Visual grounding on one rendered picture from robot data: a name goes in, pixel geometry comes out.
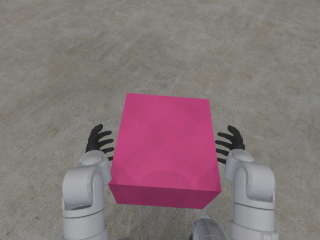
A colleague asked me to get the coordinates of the robot right hand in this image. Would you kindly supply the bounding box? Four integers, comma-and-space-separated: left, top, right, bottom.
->
215, 125, 245, 164

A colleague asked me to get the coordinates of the robot left hand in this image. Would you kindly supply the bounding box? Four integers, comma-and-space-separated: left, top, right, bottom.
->
85, 124, 114, 161

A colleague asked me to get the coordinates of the robot right forearm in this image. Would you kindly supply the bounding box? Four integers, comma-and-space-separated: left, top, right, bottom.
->
223, 149, 279, 240

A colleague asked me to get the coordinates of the right robot thigh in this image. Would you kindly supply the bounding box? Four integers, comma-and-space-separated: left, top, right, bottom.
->
192, 218, 229, 240

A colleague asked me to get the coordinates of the robot left forearm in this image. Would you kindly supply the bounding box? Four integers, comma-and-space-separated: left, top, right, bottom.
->
59, 150, 112, 240

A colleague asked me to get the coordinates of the carton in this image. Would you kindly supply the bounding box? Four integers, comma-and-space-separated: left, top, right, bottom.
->
108, 93, 222, 209

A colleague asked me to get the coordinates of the right robot shin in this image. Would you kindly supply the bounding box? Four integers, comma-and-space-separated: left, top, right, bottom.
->
200, 215, 210, 219

